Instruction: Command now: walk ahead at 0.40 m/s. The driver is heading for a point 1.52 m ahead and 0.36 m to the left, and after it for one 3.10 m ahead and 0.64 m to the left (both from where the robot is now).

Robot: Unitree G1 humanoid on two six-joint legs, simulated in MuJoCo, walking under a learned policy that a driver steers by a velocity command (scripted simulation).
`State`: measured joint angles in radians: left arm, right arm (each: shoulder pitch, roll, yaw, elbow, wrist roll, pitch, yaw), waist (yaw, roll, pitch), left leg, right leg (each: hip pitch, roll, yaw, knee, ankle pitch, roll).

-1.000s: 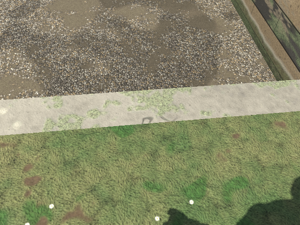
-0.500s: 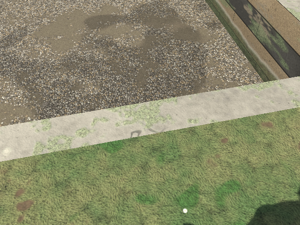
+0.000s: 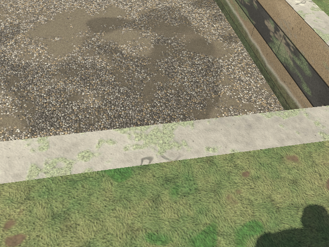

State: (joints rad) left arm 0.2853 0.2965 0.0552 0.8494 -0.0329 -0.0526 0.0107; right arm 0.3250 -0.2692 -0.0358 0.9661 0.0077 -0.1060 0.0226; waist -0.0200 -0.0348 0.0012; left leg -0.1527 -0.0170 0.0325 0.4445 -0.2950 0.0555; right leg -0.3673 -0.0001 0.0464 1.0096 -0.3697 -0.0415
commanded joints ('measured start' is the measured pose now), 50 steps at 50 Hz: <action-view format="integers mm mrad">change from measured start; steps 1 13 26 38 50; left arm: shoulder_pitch -114 -428 -130 95 33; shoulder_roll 92 13 46 138 108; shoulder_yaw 26 -12 13 27 21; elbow -92 -215 -66 61 13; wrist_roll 14 5 40 10 3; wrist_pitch -40 -47 -58 -33 -21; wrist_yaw -13 -58 -48 -12 31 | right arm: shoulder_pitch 37 169 44 -328 -64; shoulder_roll -110 -149 -100 -58 -81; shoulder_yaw -10 -13 -21 0 -26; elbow -39 8 -91 -226 -173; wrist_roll -8 5 16 5 -19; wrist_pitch -6 29 9 8 22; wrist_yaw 0 -39 -27 -2 8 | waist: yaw -28 -70 -3 93 -17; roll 139 115 -23 -2 107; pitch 99 155 -11 86 -50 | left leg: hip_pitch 224 201 -383 -427 80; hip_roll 252 239 162 110 295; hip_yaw -328 -105 -127 -42 -392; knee -301 -338 745 130 -188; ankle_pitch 75 447 16 433 62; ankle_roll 100 116 -13 -66 176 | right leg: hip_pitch -395 -268 214 248 -327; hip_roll -103 -36 -209 -191 -74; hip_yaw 19 -80 218 20 54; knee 28 -483 -865 -871 245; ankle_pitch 156 438 248 358 -18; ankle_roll -9 24 -202 -166 -11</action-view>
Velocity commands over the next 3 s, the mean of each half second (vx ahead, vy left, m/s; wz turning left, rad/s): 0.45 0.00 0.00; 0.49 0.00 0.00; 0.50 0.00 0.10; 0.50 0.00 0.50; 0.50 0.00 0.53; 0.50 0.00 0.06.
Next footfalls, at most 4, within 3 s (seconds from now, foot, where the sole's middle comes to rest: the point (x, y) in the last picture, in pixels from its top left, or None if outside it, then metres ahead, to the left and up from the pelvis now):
0.38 right None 0.38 -0.12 -0.78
0.88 left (129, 213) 0.67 0.13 -0.78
1.44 right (174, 163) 0.93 -0.08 -0.78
1.92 left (127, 164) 0.93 0.15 -0.78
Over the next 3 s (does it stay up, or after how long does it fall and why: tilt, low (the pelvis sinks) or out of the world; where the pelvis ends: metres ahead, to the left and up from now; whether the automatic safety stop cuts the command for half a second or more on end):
stays up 0.90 0.15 -0.02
